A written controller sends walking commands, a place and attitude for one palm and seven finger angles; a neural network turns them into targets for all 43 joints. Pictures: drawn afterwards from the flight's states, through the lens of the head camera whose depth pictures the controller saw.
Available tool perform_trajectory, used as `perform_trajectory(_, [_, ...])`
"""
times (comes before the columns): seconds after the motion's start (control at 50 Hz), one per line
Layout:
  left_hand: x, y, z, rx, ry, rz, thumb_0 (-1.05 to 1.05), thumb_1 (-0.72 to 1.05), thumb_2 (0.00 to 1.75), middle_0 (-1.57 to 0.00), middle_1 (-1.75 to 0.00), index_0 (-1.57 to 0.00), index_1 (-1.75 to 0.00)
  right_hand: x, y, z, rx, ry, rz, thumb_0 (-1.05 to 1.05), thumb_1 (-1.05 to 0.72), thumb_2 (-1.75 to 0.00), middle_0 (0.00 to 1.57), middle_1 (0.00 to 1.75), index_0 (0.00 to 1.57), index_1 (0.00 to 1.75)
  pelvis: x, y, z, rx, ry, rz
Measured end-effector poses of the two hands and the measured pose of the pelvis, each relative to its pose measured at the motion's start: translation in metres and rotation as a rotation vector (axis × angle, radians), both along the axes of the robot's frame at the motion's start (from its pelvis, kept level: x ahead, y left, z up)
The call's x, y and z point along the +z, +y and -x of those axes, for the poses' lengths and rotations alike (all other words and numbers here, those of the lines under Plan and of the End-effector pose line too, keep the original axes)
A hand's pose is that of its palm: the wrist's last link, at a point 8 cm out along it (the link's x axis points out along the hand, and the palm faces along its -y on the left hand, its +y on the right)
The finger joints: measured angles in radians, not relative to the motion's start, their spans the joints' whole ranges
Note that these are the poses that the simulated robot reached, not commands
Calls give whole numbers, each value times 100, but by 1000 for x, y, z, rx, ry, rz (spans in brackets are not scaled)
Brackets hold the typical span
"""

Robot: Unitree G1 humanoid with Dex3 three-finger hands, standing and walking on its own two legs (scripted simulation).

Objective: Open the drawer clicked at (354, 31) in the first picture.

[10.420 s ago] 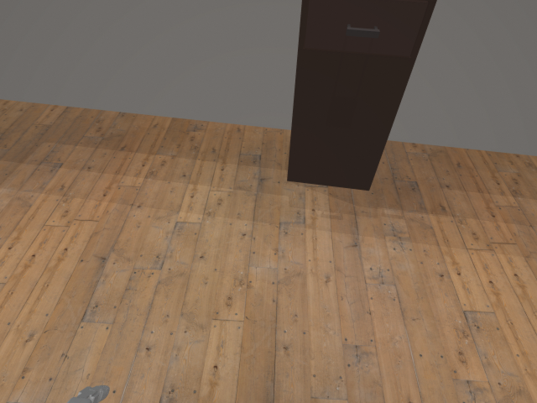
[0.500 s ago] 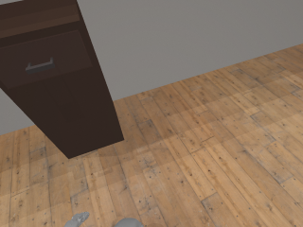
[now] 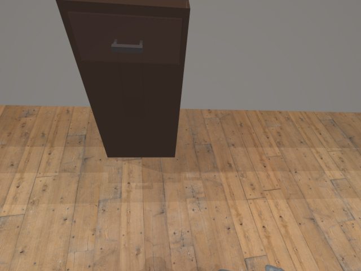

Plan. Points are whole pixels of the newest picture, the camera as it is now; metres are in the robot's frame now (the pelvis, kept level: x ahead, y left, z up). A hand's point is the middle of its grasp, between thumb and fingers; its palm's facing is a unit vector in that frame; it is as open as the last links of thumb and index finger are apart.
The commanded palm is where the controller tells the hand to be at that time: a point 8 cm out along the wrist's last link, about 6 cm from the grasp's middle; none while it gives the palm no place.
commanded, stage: take the last steps up to it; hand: left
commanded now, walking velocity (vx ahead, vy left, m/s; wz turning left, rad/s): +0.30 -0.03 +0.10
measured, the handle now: (128, 45) +0.83 +0.28 +0.04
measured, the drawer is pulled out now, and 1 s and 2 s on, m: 0.00 0.00 0.00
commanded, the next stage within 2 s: come to a stop and stand still in 1.14 s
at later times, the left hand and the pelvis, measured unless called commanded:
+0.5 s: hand out of the picture +0.02 +0.12 -0.16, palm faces +0.12 -0.97 -0.21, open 7.3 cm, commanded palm none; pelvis +0.05 -0.05 +0.01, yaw +3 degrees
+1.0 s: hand (108, 257) +0.17 +0.19 -0.18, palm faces +0.12 -0.98 -0.15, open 7.4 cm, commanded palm none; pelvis +0.21 +0.03 +0.00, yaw +2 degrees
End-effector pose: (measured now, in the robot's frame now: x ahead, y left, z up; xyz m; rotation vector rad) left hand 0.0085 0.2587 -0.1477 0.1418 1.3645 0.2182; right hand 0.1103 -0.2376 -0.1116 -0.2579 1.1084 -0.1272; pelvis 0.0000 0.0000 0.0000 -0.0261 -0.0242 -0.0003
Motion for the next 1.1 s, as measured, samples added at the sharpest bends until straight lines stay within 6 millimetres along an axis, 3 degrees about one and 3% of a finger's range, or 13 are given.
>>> perform_trajectory(0.12, [10, -6, -22, -18, -94, 5, 0, 91, 90, -20, -30, -19, -30, -4, 11, 21, -14, 22, -41, 0, -91, -90, 21, 30, 20, 30, 5, 0, 3, 18, -8, -3])
perform_trajectory(0.3, [20, -47, -58, -87, -170, 7, 0, 91, 90, -20, -30, -19, -30, -33, -26, 91, -120, 174, -73, 0, -92, -90, 21, 30, 20, 30, -1, -27, -9, 24, -10, -38])
perform_trajectory(0.36, [17, -62, -56, -63, -189, -5, 0, 91, 90, -20, -30, -20, -30, -46, -39, 110, -128, 265, -84, 0, -91, -90, 21, 30, 20, 30, -7, -39, -16, 43, -19, -38])
perform_trajectory(0.42, [19, -74, -37, -2, -152, -6, 0, 91, 90, -20, -30, -20, -30, -43, -46, 111, -117, 328, -94, 1, -91, -90, 20, 30, 20, 30, -1, -46, -28, 51, -19, -44])
perform_trajectory(0.52, [22, -91, 4, 53, 18, 21, 0, 91, 90, -20, -30, -20, -30, -34, -51, 80, -118, 308, -101, 1, -91, -90, 20, 30, 20, 30, 8, -49, -51, 55, -13, -51])
perform_trajectory(0.62, [21, -107, 31, 117, 151, 70, 0, 91, 90, -20, -30, -20, -30, -32, -40, 29, -79, 287, -101, 1, -91, -90, 20, 30, 20, 30, 7, -42, -79, 74, -2, -37])
perform_trajectory(0.72, [17, -111, 36, 183, 248, 120, 0, 91, 90, -20, -30, -20, -30, -34, -13, -50, -4, 228, -95, 1, -92, -90, 20, 30, 20, 30, 1, -24, -113, 88, 12, -24])
perform_trajectory(0.8, [6, -99, 24, 215, 313, 159, 0, 90, 90, -20, -30, -20, -30, -36, 16, -128, 57, 124, -76, 1, -93, -90, 20, 30, 20, 30, -12, 0, -147, 87, 19, -18])
perform_trajectory(0.84, [-4, -87, 9, 208, 337, 174, 0, 90, 90, -20, -30, -20, -30, -38, 30, -159, 67, 52, -66, 1, -92, -90, 20, 30, 20, 30, -20, 12, -162, 79, 17, -20])
perform_trajectory(0.9, [-10, -61, -36, 159, 297, 157, 0, 90, 90, -20, -30, -20, -30, -31, 46, -182, 44, -5, -76, 1, -92, -90, 20, 30, 20, 30, -16, 21, -180, 52, -1, -28])
perform_trajectory(0.94, [-10, -41, -79, 119, 223, 130, 0, 91, 90, -20, -30, -20, -30, -25, 51, -185, 8, -16, -83, 0, -92, -90, 20, 30, 20, 30, -10, 25, -193, 42, -8, -29])
perform_trajectory(1.02, [-3, -9, -176, 49, 31, 69, 0, 91, 90, -20, -30, -19, -30, -14, 39, -190, -51, -24, -51, -3, -96, -90, 21, 30, 20, 30, 0, 28, -215, 37, -14, -35])
perform_trajectory(1.1, [10, 4, -264, 7, -143, 25, 0, 91, 90, -19, -30, -19, -30, -18, 31, -178, -70, 68, -51, -2, -95, -90, 21, 30, 20, 30, 3, 24, -238, 39, -15, -44])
